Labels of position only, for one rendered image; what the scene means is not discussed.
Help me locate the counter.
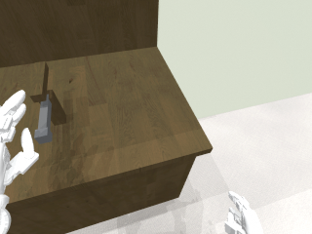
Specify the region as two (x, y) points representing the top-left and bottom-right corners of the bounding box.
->
(0, 0), (213, 234)

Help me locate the right robot hand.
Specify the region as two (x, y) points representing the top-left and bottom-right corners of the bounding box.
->
(224, 191), (264, 234)

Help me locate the left robot forearm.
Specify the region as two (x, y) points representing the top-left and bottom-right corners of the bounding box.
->
(0, 194), (12, 234)

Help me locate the tap lever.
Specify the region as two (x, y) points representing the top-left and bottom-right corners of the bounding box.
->
(34, 94), (53, 144)

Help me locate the left robot hand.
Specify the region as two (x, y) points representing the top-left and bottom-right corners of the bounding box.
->
(0, 90), (39, 195)

